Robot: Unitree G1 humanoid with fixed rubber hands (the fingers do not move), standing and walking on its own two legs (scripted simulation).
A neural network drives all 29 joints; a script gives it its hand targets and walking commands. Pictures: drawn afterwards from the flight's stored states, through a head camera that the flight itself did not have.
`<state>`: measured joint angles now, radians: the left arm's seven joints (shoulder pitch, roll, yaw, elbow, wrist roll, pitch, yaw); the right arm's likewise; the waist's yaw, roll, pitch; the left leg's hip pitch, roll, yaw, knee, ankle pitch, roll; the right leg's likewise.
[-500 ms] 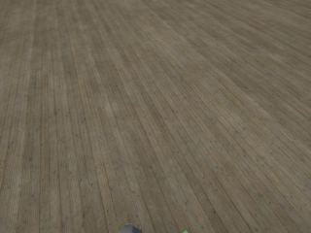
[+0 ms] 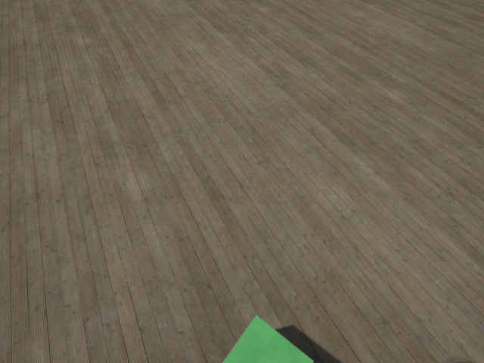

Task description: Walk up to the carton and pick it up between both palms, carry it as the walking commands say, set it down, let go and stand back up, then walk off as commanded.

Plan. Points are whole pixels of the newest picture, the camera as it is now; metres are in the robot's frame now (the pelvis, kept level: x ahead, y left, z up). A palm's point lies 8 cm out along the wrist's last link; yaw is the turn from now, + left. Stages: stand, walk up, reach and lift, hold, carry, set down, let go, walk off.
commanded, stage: stand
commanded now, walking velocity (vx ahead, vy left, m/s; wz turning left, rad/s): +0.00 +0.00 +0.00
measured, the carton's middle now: out of the picture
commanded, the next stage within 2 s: none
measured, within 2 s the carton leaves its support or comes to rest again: neither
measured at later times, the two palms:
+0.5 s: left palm out of the picture +0.02 +0.19 -0.14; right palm out of the picture +0.04 -0.26 -0.14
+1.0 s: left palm out of the picture +0.01 +0.18 -0.14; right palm out of the picture +0.00 -0.26 -0.15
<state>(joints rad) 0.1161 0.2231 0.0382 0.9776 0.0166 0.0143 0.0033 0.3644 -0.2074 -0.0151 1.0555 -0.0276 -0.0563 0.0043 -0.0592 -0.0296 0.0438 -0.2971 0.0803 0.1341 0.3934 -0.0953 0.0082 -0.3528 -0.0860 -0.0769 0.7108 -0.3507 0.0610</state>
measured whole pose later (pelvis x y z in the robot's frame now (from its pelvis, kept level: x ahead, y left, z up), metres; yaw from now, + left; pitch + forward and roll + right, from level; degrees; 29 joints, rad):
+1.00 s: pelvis +0.02 -0.04 +0.00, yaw +1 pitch -1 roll +0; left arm 0.29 0.14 0.00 1.14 0.01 -0.02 0.03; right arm 0.29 -0.14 0.00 1.17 -0.01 0.00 -0.03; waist 0.00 0.01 0.03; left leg -0.14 0.06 0.07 0.36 -0.19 -0.04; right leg -0.14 -0.02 -0.13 0.37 -0.21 -0.02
